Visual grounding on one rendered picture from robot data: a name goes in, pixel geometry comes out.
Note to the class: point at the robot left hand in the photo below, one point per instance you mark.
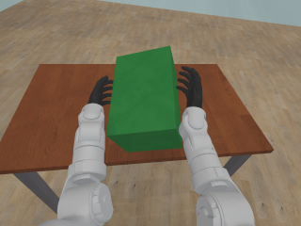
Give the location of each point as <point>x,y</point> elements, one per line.
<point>97,95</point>

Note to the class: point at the carton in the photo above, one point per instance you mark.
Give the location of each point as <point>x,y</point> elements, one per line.
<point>144,112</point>

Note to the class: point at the robot left forearm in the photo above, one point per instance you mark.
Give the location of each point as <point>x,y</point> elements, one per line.
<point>87,164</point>

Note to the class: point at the robot right forearm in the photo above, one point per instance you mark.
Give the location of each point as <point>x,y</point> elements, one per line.
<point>208,175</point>

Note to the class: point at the robot right hand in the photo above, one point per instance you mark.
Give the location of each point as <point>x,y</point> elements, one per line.
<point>193,92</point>

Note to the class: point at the table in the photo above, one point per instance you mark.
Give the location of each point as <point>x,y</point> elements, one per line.
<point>41,133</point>

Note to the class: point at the robot left upper arm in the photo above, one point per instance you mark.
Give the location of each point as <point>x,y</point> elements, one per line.
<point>84,205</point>

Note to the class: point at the robot right upper arm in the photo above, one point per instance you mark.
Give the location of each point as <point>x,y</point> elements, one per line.
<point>223,208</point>

